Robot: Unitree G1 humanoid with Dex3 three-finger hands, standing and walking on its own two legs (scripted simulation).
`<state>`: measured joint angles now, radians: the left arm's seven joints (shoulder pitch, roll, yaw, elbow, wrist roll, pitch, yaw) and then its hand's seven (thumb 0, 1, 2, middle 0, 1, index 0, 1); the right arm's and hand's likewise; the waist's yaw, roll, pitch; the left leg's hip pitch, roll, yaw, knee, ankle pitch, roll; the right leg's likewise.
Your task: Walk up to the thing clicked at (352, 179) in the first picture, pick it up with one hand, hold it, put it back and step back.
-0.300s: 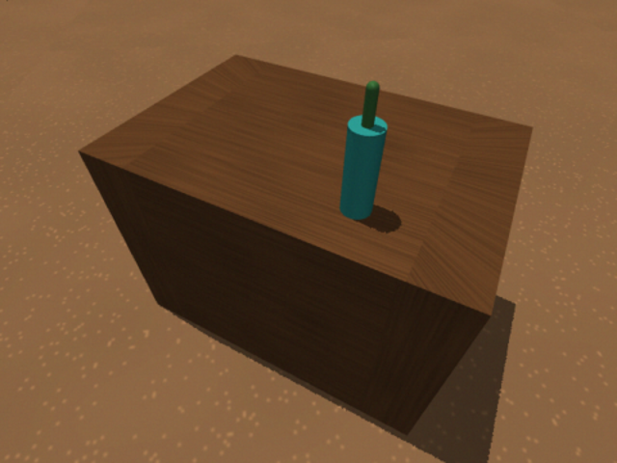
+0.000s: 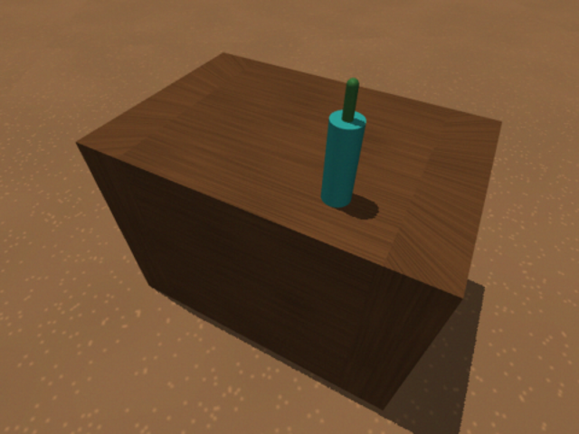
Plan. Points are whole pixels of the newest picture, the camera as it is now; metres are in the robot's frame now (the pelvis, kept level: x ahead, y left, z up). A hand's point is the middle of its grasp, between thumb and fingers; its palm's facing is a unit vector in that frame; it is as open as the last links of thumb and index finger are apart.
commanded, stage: stand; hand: left
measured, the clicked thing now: (343, 146) +0.66 -0.08 +0.06
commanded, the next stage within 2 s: walk up in 0.82 s
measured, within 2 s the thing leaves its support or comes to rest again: neither
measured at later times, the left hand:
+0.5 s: hand out of the picture +0.07 +0.25 -0.16, palm faces -0.02 -0.94 -0.33, open 7.4 cm
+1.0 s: hand out of the picture +0.09 +0.25 -0.15, palm faces -0.13 -0.93 -0.35, open 7.4 cm
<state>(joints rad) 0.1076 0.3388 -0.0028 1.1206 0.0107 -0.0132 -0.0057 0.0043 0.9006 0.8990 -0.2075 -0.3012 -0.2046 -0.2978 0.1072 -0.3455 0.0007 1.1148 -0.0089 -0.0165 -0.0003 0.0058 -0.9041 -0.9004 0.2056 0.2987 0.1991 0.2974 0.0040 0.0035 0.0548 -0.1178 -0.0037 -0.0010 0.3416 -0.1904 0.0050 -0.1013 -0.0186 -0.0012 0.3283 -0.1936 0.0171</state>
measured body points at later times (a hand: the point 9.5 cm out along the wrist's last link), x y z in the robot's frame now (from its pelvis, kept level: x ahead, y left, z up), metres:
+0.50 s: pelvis +0.00 +0.00 +0.00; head +0.01 +0.00 +0.45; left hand +0.07 +0.30 -0.13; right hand +0.08 -0.30 -0.13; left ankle +0.00 +0.12 -0.75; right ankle -0.01 -0.13 -0.75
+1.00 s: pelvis +0.01 -0.02 -0.01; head +0.03 -0.02 +0.44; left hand +0.10 +0.30 -0.13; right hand +0.06 -0.35 -0.12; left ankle +0.00 +0.11 -0.75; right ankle +0.03 -0.16 -0.71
